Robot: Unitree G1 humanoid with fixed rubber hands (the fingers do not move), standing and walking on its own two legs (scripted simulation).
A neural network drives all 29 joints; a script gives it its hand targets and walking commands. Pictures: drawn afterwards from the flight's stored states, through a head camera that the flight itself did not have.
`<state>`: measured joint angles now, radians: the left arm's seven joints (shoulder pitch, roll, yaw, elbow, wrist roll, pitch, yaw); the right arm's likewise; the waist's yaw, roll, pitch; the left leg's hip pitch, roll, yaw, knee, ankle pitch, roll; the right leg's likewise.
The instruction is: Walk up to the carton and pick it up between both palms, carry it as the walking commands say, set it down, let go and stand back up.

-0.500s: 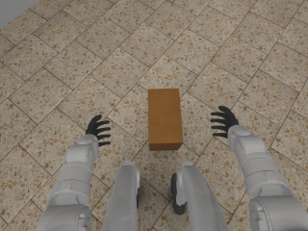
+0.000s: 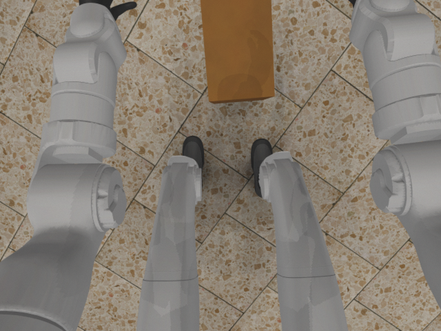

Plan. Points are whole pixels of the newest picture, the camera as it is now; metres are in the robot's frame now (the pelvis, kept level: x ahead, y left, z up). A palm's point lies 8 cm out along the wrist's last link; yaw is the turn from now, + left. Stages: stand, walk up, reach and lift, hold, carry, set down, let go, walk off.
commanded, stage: reach and lift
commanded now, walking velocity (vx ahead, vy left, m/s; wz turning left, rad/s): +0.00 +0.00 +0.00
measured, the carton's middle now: (236, 47) +0.56 -0.02 -0.53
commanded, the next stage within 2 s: none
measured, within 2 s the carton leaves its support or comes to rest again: neither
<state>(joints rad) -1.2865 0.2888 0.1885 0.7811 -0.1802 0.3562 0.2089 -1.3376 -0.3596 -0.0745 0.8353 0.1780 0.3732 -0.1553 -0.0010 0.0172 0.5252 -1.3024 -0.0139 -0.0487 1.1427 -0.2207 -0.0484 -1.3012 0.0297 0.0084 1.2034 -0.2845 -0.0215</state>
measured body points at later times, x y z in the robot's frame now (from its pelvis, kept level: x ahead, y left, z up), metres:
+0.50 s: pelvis +0.07 +0.03 -0.04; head +0.43 +0.01 +0.20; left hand +0.55 +0.18 -0.23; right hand +0.57 -0.18 -0.23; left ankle +0.17 +0.15 -0.61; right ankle +0.15 -0.10 -0.61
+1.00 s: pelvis -0.02 +0.02 -0.21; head +0.34 +0.00 +0.04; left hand +0.54 +0.17 -0.37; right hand +0.56 -0.16 -0.36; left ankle +0.16 +0.15 -0.61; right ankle +0.14 -0.10 -0.61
